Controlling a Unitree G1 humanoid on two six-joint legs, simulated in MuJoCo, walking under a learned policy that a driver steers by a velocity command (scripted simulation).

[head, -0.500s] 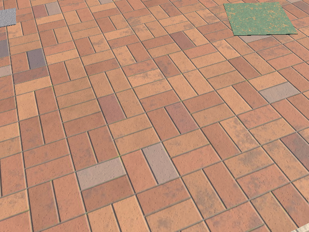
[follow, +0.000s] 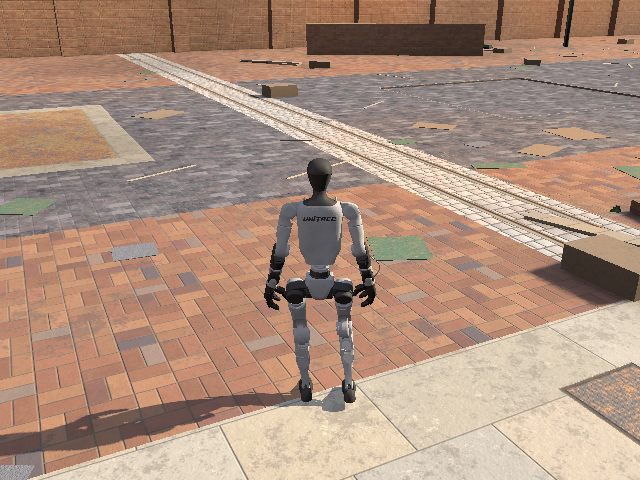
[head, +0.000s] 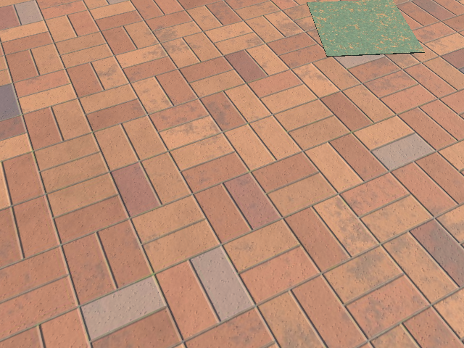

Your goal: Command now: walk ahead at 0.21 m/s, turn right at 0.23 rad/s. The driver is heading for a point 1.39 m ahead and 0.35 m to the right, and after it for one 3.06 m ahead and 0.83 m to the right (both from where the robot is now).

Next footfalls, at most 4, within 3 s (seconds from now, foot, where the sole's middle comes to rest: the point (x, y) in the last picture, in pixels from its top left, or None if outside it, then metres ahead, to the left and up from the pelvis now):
0.24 right None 0.05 -0.14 -0.77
0.70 left None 0.42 0.00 -0.77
1.22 right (353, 307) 0.60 -0.34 -0.77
1.78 left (298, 207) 0.97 -0.21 -0.77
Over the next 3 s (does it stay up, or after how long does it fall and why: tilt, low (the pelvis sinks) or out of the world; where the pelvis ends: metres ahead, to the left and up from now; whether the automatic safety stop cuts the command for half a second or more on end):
stays up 1.45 -0.29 0.01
